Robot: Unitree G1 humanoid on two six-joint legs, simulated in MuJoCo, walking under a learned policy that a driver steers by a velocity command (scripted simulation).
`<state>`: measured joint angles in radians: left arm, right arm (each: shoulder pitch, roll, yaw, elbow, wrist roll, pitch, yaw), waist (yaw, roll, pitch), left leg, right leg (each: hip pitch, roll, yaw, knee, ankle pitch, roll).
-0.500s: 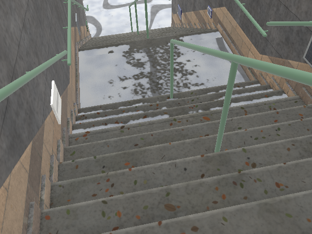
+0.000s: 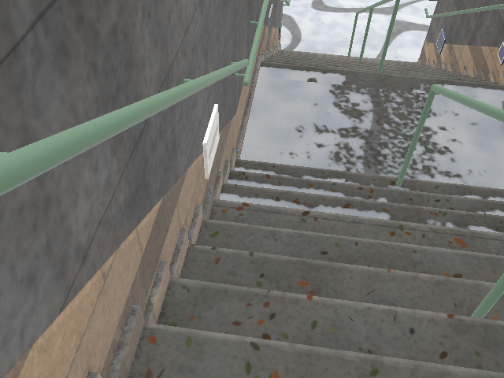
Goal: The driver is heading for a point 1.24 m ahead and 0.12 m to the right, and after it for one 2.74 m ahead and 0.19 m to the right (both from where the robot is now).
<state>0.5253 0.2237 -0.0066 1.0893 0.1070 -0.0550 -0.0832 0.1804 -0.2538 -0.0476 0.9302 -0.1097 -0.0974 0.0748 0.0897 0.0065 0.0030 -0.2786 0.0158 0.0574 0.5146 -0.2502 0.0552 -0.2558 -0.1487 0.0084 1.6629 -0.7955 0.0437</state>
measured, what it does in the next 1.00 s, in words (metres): goes down: right foot 0.16 m lower, then left foot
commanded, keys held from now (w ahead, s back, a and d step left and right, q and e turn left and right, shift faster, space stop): w+q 0.22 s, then q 0.02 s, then no key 0.02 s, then e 0.74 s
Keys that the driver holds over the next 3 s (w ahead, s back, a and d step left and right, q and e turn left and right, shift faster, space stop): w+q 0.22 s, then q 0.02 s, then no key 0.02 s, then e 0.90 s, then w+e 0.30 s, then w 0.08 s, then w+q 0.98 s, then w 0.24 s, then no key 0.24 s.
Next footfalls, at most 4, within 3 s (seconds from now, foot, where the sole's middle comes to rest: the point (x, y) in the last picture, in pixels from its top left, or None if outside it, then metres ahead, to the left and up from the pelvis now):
0.40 right None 0.38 -0.04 -0.94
0.76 left None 0.38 0.15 -0.94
1.22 right None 0.33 -0.07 -0.94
1.80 left None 0.64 0.06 -1.10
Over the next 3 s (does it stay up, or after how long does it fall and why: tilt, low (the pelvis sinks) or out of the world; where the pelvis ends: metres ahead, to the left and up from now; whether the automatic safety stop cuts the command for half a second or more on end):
stays up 1.14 -0.05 -0.65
